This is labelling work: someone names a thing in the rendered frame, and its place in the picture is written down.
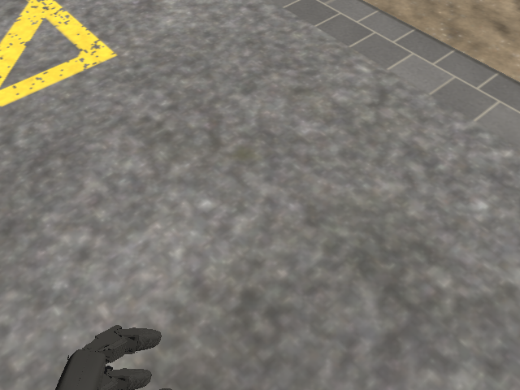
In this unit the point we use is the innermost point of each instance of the left robot hand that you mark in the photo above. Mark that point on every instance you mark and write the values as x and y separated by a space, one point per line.
86 368

